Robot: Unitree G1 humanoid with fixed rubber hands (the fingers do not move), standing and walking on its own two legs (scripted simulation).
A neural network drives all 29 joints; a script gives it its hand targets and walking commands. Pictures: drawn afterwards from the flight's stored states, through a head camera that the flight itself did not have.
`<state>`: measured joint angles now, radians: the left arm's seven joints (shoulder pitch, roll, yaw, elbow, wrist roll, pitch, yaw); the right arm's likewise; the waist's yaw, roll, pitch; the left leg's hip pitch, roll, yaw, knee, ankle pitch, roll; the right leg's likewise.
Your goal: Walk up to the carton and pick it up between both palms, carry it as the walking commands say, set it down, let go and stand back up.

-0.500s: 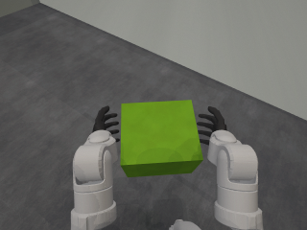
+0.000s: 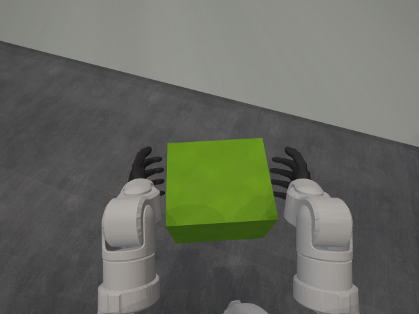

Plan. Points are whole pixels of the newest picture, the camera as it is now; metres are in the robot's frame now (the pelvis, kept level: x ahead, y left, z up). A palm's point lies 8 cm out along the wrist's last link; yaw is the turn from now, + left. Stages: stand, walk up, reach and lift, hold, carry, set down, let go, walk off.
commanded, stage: carry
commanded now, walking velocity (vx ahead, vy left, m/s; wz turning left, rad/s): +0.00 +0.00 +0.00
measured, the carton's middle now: (217, 192) +0.35 -0.01 +0.01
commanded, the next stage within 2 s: none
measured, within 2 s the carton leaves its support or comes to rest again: neither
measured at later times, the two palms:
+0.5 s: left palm (226, 192) +0.29 -0.01 +0.12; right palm (401, 221) +0.24 -0.27 +0.11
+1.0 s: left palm (217, 206) +0.26 +0.00 +0.12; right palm (403, 230) +0.22 -0.25 +0.13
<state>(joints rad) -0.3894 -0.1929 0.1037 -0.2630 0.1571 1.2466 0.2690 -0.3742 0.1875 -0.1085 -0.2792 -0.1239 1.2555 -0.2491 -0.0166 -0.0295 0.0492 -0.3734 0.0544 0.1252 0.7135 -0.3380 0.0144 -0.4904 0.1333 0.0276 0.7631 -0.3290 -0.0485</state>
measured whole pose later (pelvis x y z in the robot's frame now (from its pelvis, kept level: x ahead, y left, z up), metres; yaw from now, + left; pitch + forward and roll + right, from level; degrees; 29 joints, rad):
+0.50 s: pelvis -0.03 -0.09 +0.00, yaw -9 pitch +1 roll +2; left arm -0.39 -0.19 0.10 -0.23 0.16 1.25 0.27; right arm -0.37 0.18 -0.11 -0.28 -0.12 1.27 -0.26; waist -0.02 0.00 -0.01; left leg -0.43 0.04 0.08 0.92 -0.53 -0.07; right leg -0.45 0.06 0.02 0.67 -0.24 -0.06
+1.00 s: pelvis -0.04 -0.08 +0.01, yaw -9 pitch +1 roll +1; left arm -0.36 -0.18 0.10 -0.15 0.16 1.27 0.27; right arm -0.37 0.18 -0.11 -0.18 -0.12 1.29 -0.27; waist -0.02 -0.01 -0.11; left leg -0.36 0.01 0.09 0.63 -0.29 0.02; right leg -0.44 0.05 0.02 0.62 -0.19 -0.05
